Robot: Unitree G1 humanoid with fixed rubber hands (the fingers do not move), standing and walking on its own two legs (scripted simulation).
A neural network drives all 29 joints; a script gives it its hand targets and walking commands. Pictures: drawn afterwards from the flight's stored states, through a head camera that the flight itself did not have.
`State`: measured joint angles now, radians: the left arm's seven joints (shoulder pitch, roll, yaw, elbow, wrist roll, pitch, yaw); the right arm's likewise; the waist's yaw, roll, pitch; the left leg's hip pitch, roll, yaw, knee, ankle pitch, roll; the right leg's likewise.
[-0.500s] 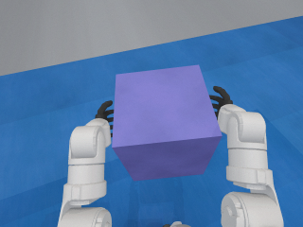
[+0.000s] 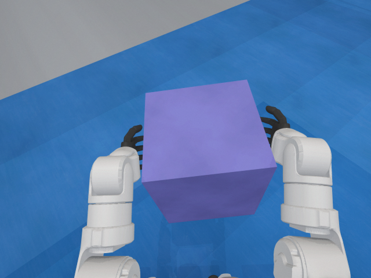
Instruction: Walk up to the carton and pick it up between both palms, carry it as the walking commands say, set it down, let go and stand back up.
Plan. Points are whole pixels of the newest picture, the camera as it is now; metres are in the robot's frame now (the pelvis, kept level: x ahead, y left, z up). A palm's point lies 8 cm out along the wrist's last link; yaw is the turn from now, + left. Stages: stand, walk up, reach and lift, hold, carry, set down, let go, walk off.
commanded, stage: carry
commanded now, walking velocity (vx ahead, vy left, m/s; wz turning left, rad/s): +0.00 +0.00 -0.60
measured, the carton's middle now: (204, 158) +0.38 -0.03 +0.03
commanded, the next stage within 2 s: none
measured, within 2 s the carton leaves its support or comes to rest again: neither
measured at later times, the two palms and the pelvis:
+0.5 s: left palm (192, 187) +0.29 +0.00 +0.08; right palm out of the picture +0.21 -0.29 +0.10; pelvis -0.08 -0.02 +0.00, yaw -18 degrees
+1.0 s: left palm (248, 235) +0.20 -0.08 +0.08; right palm out of the picture +0.04 -0.34 +0.10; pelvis -0.17 -0.01 +0.00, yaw -38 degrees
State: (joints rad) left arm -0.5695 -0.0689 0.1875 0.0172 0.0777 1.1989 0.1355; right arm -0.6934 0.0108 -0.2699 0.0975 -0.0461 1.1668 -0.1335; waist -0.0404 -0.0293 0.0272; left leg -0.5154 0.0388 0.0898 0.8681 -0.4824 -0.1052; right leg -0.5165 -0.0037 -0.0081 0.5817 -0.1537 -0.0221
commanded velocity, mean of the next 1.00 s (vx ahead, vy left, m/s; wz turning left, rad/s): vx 0.00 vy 0.00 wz -0.60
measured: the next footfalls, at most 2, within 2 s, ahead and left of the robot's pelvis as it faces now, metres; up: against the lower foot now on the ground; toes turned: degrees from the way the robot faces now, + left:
left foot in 0.06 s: +0.04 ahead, +0.11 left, +0.00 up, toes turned +3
right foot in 0.36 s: -0.04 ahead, -0.16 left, +0.00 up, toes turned -23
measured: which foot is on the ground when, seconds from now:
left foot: up 0.00-0.04, down 0.06-0.36, up 0.38-0.62, down 0.64-0.96, up 0.98-1.00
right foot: down 0.00-0.06, up 0.08-0.34, down 0.36-0.66, up 0.68-0.92, down 0.94-1.00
